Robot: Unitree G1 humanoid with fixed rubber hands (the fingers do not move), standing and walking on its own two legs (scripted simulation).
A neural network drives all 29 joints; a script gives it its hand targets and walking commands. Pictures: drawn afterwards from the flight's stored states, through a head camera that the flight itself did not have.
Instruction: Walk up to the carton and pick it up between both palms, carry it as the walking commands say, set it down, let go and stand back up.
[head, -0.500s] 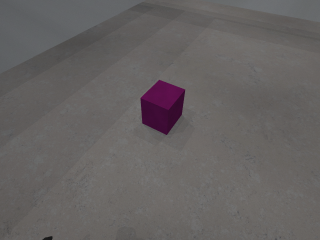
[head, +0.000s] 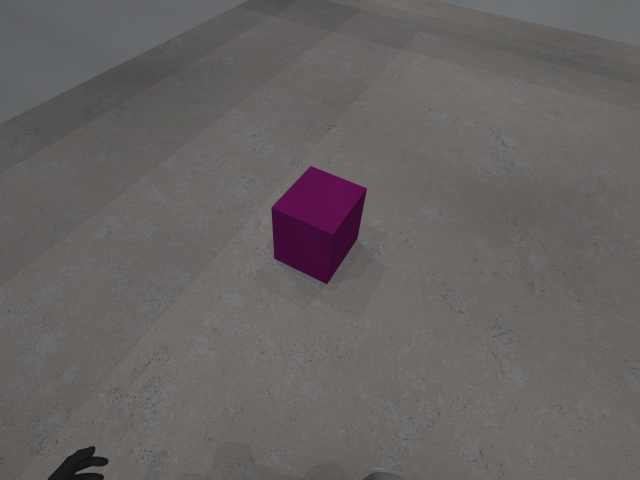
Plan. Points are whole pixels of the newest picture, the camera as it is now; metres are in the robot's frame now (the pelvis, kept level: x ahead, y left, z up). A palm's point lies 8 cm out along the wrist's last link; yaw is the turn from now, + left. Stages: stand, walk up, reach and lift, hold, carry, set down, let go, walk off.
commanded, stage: walk up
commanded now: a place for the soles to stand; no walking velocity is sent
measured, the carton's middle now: (318, 224) +1.10 -0.05 -0.63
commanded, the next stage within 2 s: none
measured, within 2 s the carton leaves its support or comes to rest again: neither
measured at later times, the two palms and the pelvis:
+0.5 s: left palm (40, 426) +0.23 +0.36 -0.10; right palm (531, 355) +0.31 -0.32 -0.06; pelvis +0.19 +0.02 -0.02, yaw +2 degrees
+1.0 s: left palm (104, 279) +0.44 +0.34 -0.06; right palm (497, 282) +0.46 -0.33 -0.09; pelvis +0.37 -0.01 -0.01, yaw +1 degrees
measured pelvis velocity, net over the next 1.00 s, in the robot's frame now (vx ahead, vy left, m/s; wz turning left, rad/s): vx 0.37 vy -0.01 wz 0.02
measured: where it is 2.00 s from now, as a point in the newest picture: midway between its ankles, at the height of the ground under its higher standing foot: (310, 378)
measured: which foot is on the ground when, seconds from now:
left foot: down 0.00-0.12, up 0.14-0.44, down 0.46-0.80, up 0.82-1.00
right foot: up 0.00-0.08, down 0.10-0.46, up 0.48-0.76, down 0.78-1.00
